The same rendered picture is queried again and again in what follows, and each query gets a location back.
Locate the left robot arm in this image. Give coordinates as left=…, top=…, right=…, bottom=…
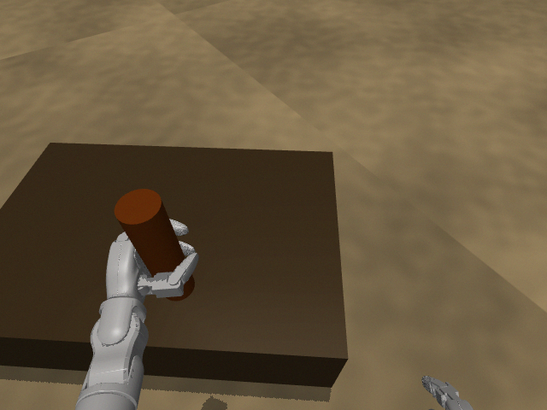
left=75, top=296, right=149, bottom=410

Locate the right robot hand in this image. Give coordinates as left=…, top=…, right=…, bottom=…
left=422, top=376, right=473, bottom=410

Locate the can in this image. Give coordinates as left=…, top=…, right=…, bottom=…
left=115, top=189, right=195, bottom=302

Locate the left robot hand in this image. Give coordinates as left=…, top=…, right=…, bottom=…
left=106, top=219, right=199, bottom=303

